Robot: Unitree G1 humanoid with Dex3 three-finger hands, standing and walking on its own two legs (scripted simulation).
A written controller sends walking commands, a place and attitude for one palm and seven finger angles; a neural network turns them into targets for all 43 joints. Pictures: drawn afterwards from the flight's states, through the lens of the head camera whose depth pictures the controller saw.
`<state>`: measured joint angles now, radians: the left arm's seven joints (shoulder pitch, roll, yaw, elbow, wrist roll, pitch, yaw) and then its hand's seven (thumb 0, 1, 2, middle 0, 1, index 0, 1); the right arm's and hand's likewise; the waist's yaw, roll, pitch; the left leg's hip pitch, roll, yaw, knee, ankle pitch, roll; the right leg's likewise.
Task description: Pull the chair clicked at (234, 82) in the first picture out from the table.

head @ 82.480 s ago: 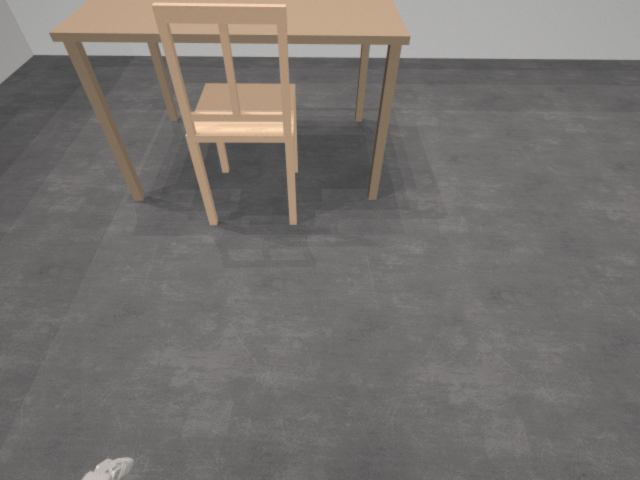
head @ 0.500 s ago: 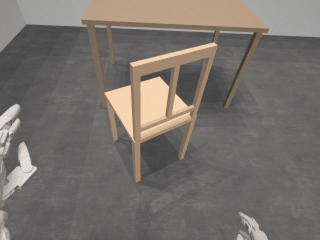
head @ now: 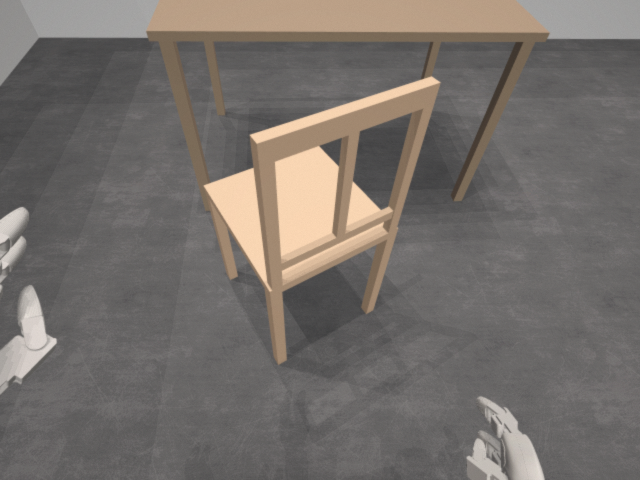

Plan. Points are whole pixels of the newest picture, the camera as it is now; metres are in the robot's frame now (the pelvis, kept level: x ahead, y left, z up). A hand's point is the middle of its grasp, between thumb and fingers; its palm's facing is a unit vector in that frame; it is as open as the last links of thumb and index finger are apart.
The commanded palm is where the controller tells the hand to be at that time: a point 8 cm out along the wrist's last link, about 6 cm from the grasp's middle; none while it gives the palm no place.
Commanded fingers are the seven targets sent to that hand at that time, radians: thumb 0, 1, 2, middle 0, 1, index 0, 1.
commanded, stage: stop stepping back and stand still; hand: left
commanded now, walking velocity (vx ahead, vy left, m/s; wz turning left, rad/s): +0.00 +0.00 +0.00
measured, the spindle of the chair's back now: (344, 188) +0.66 -0.01 -0.08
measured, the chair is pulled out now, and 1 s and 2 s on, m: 0.47 0.47 0.47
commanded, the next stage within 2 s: let the arm hang, fingers relaxed in 0.02 s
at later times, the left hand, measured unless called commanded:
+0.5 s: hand out of the picture +0.01 +0.17 -0.18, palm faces +0.08 -0.98 -0.16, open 6.8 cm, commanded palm none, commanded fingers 0.00 0.90 0.90 -0.20 -0.30 -0.20 -0.30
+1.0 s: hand out of the picture -0.04 +0.15 -0.17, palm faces +0.06 -0.98 -0.16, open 7.3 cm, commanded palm none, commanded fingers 0.00 0.90 0.90 -0.20 -0.30 -0.20 -0.30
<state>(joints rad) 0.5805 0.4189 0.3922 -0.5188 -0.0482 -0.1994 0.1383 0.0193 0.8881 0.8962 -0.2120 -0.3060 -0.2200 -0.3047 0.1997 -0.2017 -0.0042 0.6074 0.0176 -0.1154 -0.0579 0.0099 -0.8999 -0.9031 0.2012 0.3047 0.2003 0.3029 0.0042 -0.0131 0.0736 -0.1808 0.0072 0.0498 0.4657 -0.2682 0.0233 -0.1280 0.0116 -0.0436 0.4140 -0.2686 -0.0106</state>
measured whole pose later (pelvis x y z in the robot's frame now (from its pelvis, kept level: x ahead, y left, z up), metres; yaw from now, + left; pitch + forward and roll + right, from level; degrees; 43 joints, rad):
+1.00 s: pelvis -0.02 +0.00 +0.00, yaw +1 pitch -1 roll +0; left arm 0.31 0.12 -0.01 1.11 0.01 0.01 0.03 0.01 0.91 0.90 -0.20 -0.30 -0.20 -0.30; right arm 0.32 -0.13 0.01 1.10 -0.02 0.00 -0.03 0.01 -0.91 -0.90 0.20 0.30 0.20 0.30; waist 0.00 0.02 0.01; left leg -0.20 -0.01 0.03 0.43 -0.21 0.03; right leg -0.17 -0.01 -0.07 0.43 -0.25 -0.02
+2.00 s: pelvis +0.01 -0.02 +0.00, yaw +2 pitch -1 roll +0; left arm 0.31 0.11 0.01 1.13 0.00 0.00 0.04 0.01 0.92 0.90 -0.20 -0.30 -0.20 -0.30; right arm 0.30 -0.12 0.00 1.13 -0.01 -0.01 -0.05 0.00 -0.91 -0.90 0.20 0.30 0.20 0.30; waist 0.00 0.01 0.03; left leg -0.16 0.00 0.02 0.42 -0.25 0.01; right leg -0.12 0.00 -0.08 0.42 -0.29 -0.03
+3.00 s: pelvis +0.01 -0.03 +0.00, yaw +2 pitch -1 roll +1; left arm 0.31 0.10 0.01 1.13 0.00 0.00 0.04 0.01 0.92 0.90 -0.20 -0.30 -0.20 -0.30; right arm 0.30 -0.11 0.00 1.14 -0.01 0.00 -0.06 0.00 -0.91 -0.90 0.20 0.30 0.20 0.30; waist 0.00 0.01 0.04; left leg -0.14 0.01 0.01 0.41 -0.25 -0.02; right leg -0.10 0.02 -0.08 0.41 -0.30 -0.05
